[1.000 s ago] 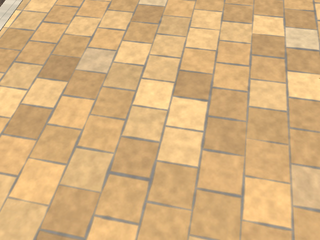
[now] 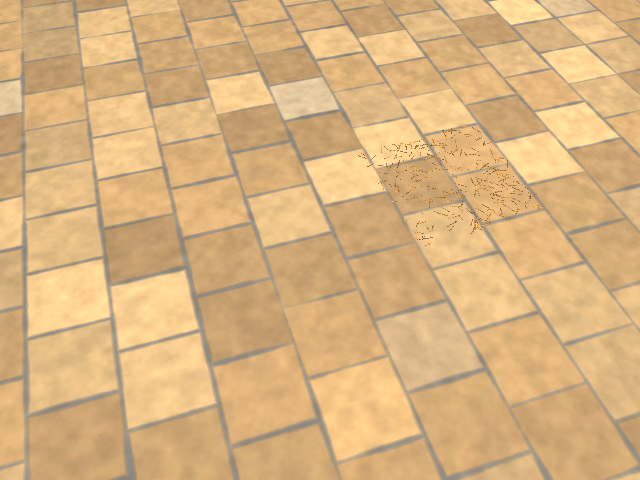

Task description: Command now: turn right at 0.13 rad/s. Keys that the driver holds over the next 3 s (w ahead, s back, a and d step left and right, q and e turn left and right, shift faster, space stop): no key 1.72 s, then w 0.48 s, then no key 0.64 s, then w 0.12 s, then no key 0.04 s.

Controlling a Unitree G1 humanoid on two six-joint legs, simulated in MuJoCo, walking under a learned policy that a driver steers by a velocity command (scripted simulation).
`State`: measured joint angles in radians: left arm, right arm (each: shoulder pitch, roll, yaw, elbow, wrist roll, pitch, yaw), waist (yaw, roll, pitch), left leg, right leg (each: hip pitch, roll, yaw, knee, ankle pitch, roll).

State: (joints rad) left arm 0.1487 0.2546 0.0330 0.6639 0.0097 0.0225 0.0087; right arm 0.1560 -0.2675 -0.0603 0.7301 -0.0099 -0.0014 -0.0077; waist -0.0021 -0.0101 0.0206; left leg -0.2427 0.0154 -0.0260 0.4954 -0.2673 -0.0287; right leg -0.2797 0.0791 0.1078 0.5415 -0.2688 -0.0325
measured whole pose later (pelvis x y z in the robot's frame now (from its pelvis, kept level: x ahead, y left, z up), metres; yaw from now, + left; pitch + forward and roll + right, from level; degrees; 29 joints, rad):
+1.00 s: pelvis +0.01 +0.04 +0.01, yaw +0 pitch -2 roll +0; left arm 0.23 0.23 0.05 0.98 0.00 0.02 0.05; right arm 0.21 -0.24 -0.01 0.96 0.00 -0.03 -0.01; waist 0.00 0.00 0.04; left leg -0.17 -0.04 0.00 0.47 -0.27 0.04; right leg -0.18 0.01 0.13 0.46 -0.25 0.04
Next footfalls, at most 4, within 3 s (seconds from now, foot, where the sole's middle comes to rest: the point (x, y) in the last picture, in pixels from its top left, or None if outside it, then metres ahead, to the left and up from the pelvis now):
2.06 right None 0.12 -0.11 -0.77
2.48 left None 0.43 0.09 -0.77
2.78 right None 0.36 -0.14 -0.77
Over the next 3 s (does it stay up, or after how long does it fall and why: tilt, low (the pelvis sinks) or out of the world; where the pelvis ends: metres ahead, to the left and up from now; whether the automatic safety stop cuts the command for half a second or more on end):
stays up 0.34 -0.01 0.00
